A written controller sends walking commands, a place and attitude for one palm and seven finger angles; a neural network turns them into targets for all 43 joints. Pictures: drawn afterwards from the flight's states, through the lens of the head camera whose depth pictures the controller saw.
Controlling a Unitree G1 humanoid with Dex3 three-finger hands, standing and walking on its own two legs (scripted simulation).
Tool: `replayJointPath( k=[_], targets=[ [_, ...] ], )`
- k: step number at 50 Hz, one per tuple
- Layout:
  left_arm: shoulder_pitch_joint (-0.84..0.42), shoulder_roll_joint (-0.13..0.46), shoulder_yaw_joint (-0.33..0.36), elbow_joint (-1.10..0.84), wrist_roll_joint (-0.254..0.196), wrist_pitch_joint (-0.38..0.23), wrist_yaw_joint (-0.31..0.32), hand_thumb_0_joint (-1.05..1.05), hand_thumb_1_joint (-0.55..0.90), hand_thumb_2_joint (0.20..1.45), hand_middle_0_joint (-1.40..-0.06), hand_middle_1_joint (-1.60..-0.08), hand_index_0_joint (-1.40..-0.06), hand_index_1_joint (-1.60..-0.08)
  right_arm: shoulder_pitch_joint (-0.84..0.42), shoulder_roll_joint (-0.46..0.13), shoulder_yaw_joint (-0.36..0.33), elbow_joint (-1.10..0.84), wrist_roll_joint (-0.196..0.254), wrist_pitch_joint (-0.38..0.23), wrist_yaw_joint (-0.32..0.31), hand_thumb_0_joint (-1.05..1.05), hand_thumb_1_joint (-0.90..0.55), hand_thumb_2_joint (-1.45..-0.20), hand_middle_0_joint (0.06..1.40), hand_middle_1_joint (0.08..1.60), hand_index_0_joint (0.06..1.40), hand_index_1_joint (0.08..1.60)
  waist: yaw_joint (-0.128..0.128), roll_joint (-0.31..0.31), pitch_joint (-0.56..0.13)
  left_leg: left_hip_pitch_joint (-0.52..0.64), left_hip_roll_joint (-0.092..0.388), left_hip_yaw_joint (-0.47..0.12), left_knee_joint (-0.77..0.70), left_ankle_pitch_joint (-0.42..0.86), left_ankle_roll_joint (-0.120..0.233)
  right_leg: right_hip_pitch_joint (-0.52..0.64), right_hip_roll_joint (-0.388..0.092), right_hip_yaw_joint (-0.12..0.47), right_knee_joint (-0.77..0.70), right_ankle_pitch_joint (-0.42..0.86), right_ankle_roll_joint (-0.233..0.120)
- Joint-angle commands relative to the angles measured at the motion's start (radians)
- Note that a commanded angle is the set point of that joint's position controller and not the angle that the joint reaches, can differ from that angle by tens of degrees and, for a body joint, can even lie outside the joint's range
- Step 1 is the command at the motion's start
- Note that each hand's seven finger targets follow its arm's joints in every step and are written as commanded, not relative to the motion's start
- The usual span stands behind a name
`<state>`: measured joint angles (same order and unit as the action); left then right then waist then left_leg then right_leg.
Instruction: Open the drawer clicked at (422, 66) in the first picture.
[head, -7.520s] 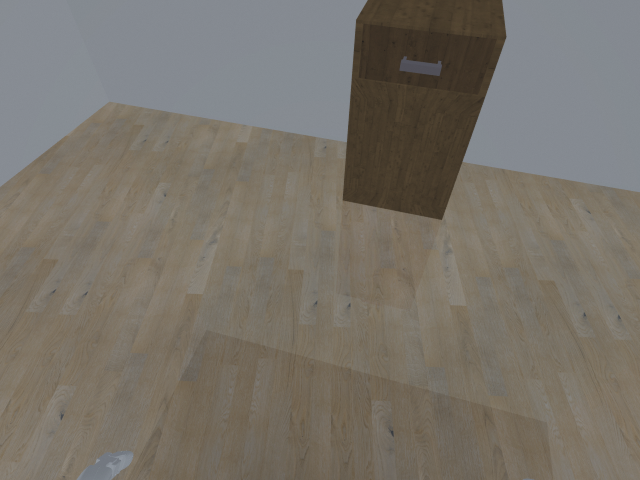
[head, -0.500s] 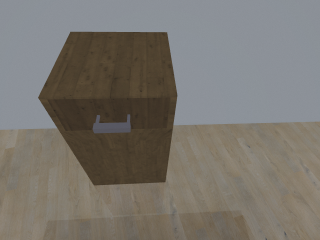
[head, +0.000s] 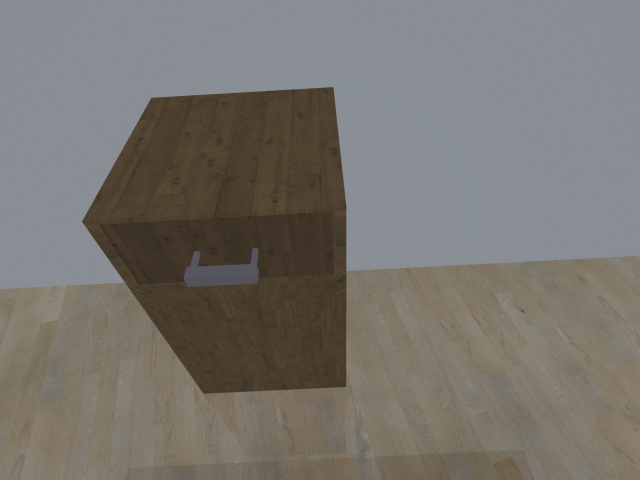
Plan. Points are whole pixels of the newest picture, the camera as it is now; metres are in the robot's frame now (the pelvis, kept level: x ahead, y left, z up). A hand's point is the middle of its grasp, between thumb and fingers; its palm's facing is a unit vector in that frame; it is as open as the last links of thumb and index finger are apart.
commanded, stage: look again from close up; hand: left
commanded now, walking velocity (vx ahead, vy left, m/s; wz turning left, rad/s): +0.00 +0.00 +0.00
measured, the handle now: (223, 265) +0.49 +0.21 -0.08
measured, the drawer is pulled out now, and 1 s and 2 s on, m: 0.00 0.00 0.00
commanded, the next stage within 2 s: raise the hand with hooked fingers in 0.02 s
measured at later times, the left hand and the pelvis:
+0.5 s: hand (176, 470) +0.15 +0.19 -0.04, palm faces -0.02 -0.25 -0.97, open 8.3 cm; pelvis -0.07 +0.01 -0.02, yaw -4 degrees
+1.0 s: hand (137, 421) +0.20 +0.24 -0.01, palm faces +0.00 -0.14 -0.99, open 11.3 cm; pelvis -0.07 +0.05 -0.01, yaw -3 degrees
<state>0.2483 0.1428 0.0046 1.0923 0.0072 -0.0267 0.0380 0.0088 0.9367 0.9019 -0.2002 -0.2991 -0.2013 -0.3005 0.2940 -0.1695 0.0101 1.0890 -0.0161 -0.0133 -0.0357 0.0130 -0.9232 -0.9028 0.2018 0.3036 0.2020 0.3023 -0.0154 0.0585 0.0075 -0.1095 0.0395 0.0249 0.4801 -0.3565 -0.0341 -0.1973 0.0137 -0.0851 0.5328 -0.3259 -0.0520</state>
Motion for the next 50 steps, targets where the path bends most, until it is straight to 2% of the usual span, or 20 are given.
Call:
replayJointPath(
  k=[1, 5, 6, 7, 8, 9, 10, 11, 13, 15, 16, 18, 20, 26, 30, 35, 38, 42, 46, 50],
  targets=[
    [0.076, 0.114, 0.021, -0.025, -0.002, -0.012, -0.002, 0.000, 0.900, 0.900, -0.200, -0.300, -0.200, -0.300, 0.096, -0.055, -0.007, -0.003, 0.000, -0.007, -0.005, 0.000, -0.900, -0.900, 0.200, 0.300, 0.200, 0.300, 0.004, -0.085, 0.035, -0.074, 0.048, -0.030, -0.067, 0.231, 0.048, 0.052, -0.131, 0.140, -0.115, 0.397, -0.011],
    [0.081, 0.116, 0.020, -0.020, -0.002, -0.013, -0.002, 0.000, 0.900, 0.900, -0.200, -0.300, -0.200, -0.300, 0.099, -0.052, -0.006, 0.008, 0.001, -0.005, -0.005, 0.000, -0.900, -0.900, 0.200, 0.300, 0.200, 0.300, 0.003, -0.084, 0.037, -0.070, 0.045, -0.026, -0.076, 0.215, 0.045, 0.059, -0.135, 0.144, -0.129, 0.409, -0.012],
    [0.215, 0.169, 0.042, 0.029, 0.007, -0.029, 0.045, 0.000, 0.900, 0.900, -0.200, -0.300, -0.200, -0.300, -0.049, -0.099, -0.034, -0.061, 0.011, -0.010, 0.001, 0.000, -0.900, -0.900, 0.200, 0.300, 0.200, 0.300, 0.088, -0.349, 0.096, -0.265, 0.030, 0.042, 0.217, 0.118, 0.021, 0.126, -0.201, 0.238, -0.106, 1.131, 0.104],
    [-0.649, 0.464, -0.029, -1.420, 0.211, -0.224, 0.030, 0.000, 0.877, 0.890, -0.202, -0.315, -0.202, -0.315, -0.121, -0.254, -0.028, -0.419, 0.048, -0.177, -0.048, 0.000, -0.900, -0.900, 0.200, 0.300, 0.200, 0.300, -0.019, 0.094, -0.358, 0.019, -0.060, 0.022, 0.071, 0.297, 0.097, 0.136, -0.135, 0.344, -0.011, 0.967, 0.000],
    [-0.152, 0.397, 0.013, -1.144, 0.227, -0.127, 0.104, 0.000, 0.853, 0.880, -0.203, -0.330, -0.203, -0.330, -0.093, -0.182, -0.033, -0.360, 0.014, -0.259, -0.074, 0.000, -0.900, -0.900, 0.200, 0.300, 0.200, 0.300, 0.041, 0.260, -0.375, 0.061, -0.046, 0.026, -0.036, 0.594, 0.107, 0.147, -0.075, 0.226, 0.048, 0.677, -0.025],
    [-0.117, 0.315, 0.008, -1.142, 0.164, -0.058, 0.174, 0.000, 0.830, 0.870, -0.205, -0.345, -0.205, -0.345, -0.133, -0.181, -0.050, -0.311, 0.048, -0.280, -0.079, 0.000, -0.900, -0.900, 0.200, 0.300, 0.200, 0.300, 0.049, 0.341, -0.277, 0.035, -0.024, 0.008, -0.021, 0.568, 0.066, -0.007, -0.054, 0.156, 0.004, 0.397, -0.018],
    [0.138, 0.119, -0.090, -0.970, 0.211, 0.033, 0.189, 0.000, 0.807, 0.860, -0.207, -0.360, -0.207, -0.360, -0.118, -0.119, -0.034, -0.322, 0.055, -0.278, -0.074, 0.000, -0.900, -0.900, 0.200, 0.300, 0.200, 0.300, 0.029, 0.170, -0.208, -0.041, 0.004, -0.029, -0.026, 0.559, 0.059, -0.055, -0.040, 0.110, 0.011, 0.296, -0.003],
    [-0.009, 0.115, -0.134, -1.139, 0.258, 0.024, 0.197, 0.000, 0.783, 0.850, -0.208, -0.375, -0.208, -0.375, -0.163, -0.151, -0.039, -0.401, 0.060, -0.282, -0.067, 0.000, -0.900, -0.900, 0.200, 0.300, 0.200, 0.300, 0.016, 0.034, -0.100, -0.108, -0.012, -0.052, -0.010, 0.484, 0.063, -0.105, -0.034, 0.114, 0.008, 0.307, 0.002],
    [0.053, 0.182, -0.108, -1.127, 0.439, 0.007, 0.248, 0.000, 0.737, 0.830, -0.212, -0.405, -0.212, -0.405, -0.152, -0.189, -0.056, -0.435, 0.015, -0.262, -0.060, 0.000, -0.900, -0.900, 0.200, 0.300, 0.200, 0.300, 0.002, -0.230, -0.126, -0.177, -0.050, -0.019, 0.078, 0.359, 0.090, -0.188, -0.024, 0.145, 0.015, 0.281, 0.017],
    [0.152, 0.204, -0.077, -1.042, 0.634, 0.025, 0.301, 0.000, 0.690, 0.810, -0.215, -0.435, -0.215, -0.435, -0.153, -0.185, -0.069, -0.503, -0.011, -0.216, -0.042, 0.000, -0.900, -0.900, 0.200, 0.300, 0.200, 0.300, 0.042, -0.292, -0.181, -0.289, -0.088, -0.012, 0.115, 0.253, 0.077, -0.206, -0.028, 0.152, 0.038, 0.141, 0.019],
    [0.234, 0.168, -0.097, -0.993, 0.708, 0.029, 0.324, 0.000, 0.667, 0.800, -0.217, -0.450, -0.217, -0.450, -0.183, -0.184, -0.076, -0.539, -0.021, -0.189, -0.027, 0.000, -0.900, -0.900, 0.200, 0.300, 0.200, 0.300, 0.064, -0.323, -0.133, -0.352, -0.089, -0.017, 0.115, 0.180, 0.067, -0.223, -0.027, 0.162, 0.025, 0.045, 0.016],
    [0.366, 0.128, -0.120, -0.960, 0.855, 0.029, 0.364, 0.000, 0.620, 0.780, -0.220, -0.480, -0.220, -0.480, -0.217, -0.190, -0.086, -0.593, -0.033, -0.123, 0.014, 0.000, -0.900, -0.900, 0.200, 0.300, 0.200, 0.300, 0.110, -0.317, -0.090, -0.424, -0.092, 0.002, 0.118, 0.105, 0.050, -0.232, -0.021, 0.178, 0.023, -0.034, -0.002],
    [0.363, 0.161, -0.107, -1.043, 0.970, 0.025, 0.388, 0.000, 0.573, 0.760, -0.223, -0.510, -0.223, -0.510, -0.269, -0.188, -0.082, -0.642, -0.025, -0.059, 0.056, 0.000, -0.900, -0.900, 0.200, 0.300, 0.200, 0.300, 0.155, -0.239, -0.144, -0.457, -0.100, 0.022, 0.133, 0.113, 0.043, -0.201, -0.028, 0.197, 0.060, 0.016, -0.022],
    [-0.003, 0.242, -0.053, -1.171, 1.175, 0.070, 0.513, 0.000, 0.433, 0.700, -0.233, -0.600, -0.233, -0.600, -0.319, -0.152, -0.077, -0.709, -0.027, 0.028, 0.064, 0.000, -0.900, -0.900, 0.200, 0.300, 0.200, 0.300, 0.122, -0.073, -0.252, -0.445, -0.116, 0.023, 0.202, 0.045, 0.057, -0.268, -0.016, 0.213, 0.115, -0.074, -0.025],
    [-0.331, 0.279, -0.051, -1.294, 1.166, 0.059, 0.585, 0.000, 0.340, 0.660, -0.240, -0.660, -0.240, -0.660, -0.313, -0.134, -0.081, -0.697, -0.042, 0.026, 0.023, 0.000, -0.900, -0.900, 0.200, 0.300, 0.200, 0.300, 0.048, -0.028, -0.342, -0.358, -0.103, -0.012, 0.270, -0.016, 0.069, -0.367, -0.017, 0.214, 0.127, -0.142, -0.010],
    [-0.365, 0.257, -0.102, -1.213, 1.090, 0.079, 0.549, 0.000, 0.223, 0.610, -0.248, -0.735, -0.248, -0.735, -0.331, -0.133, -0.054, -0.668, -0.041, 0.010, -0.009, 0.000, -0.900, -0.900, 0.200, 0.300, 0.200, 0.300, 0.017, 0.019, -0.278, -0.321, -0.092, -0.029, 0.223, -0.058, 0.067, -0.367, -0.007, 0.120, 0.114, -0.129, -0.001],
    [-0.354, 0.233, -0.131, -1.090, 1.064, 0.155, 0.478, 0.000, 0.153, 0.580, -0.253, -0.780, -0.253, -0.780, -0.337, -0.140, -0.040, -0.651, -0.030, 0.015, -0.018, 0.000, -0.900, -0.900, 0.200, 0.300, 0.200, 0.300, 0.034, -0.054, -0.232, -0.343, -0.081, -0.036, 0.148, -0.072, 0.063, -0.293, -0.005, 0.082, 0.082, -0.109, 0.007],
    [-0.255, 0.232, -0.134, -1.041, 1.024, 0.222, 0.348, 0.000, 0.060, 0.540, -0.260, -0.840, -0.260, -0.840, -0.342, -0.150, -0.028, -0.661, -0.004, 0.031, -0.024, 0.000, -0.900, -0.900, 0.200, 0.300, 0.200, 0.300, 0.093, -0.143, -0.205, -0.346, -0.065, -0.037, 0.058, -0.015, 0.058, -0.168, -0.008, 0.084, 0.050, -0.067, 0.003],
    [-0.209, 0.278, -0.080, -1.109, 1.037, 0.194, 0.283, 0.000, -0.033, 0.500, -0.267, -0.900, -0.267, -0.900, -0.321, -0.152, -0.024, -0.666, -0.009, 0.036, -0.013, 0.000, -0.900, -0.900, 0.200, 0.300, 0.200, 0.300, 0.123, -0.092, -0.186, -0.324, -0.058, -0.034, 0.021, 0.079, 0.052, -0.105, -0.010, 0.082, 0.052, 0.016, -0.008],
    [-0.284, 0.325, -0.025, -1.232, 1.067, 0.129, 0.323, 0.000, -0.127, 0.460, -0.273, -0.960, -0.273, -0.960, -0.303, -0.157, -0.037, -0.666, -0.023, 0.030, -0.002, 0.000, -0.900, -0.900, 0.200, 0.300, 0.200, 0.300, 0.119, -0.045, -0.209, -0.287, -0.057, -0.044, 0.014, 0.125, 0.055, -0.087, -0.003, 0.093, 0.050, 0.052, -0.013]
  ],
)
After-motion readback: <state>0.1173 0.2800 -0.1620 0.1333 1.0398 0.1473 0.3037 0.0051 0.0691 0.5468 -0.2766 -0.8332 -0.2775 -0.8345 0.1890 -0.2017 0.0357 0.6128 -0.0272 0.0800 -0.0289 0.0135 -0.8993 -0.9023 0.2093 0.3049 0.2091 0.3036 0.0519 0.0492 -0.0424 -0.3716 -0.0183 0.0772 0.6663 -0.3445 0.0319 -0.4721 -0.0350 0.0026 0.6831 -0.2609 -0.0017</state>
